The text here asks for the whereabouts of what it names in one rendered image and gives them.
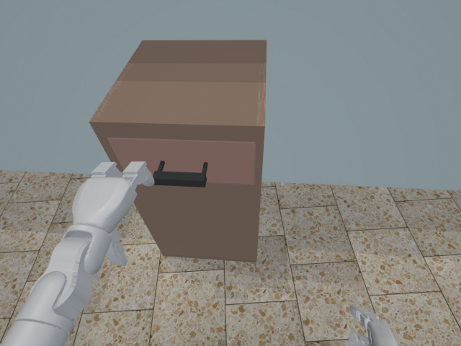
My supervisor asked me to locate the robot right hand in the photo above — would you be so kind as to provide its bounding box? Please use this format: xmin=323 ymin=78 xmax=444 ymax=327
xmin=344 ymin=305 xmax=398 ymax=346

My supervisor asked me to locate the drawer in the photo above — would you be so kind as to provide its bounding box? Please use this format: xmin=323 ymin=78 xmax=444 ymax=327
xmin=107 ymin=138 xmax=255 ymax=184

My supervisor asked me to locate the cabinet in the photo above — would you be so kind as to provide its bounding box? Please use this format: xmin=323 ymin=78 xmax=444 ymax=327
xmin=89 ymin=40 xmax=267 ymax=262

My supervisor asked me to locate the handle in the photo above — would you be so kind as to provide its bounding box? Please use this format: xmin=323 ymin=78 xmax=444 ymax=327
xmin=153 ymin=161 xmax=208 ymax=187

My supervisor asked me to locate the robot left forearm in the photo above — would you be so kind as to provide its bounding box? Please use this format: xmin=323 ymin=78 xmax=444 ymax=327
xmin=0 ymin=223 xmax=112 ymax=346

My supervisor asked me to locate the robot left hand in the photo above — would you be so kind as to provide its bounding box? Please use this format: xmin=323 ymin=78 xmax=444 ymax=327
xmin=72 ymin=161 xmax=155 ymax=266

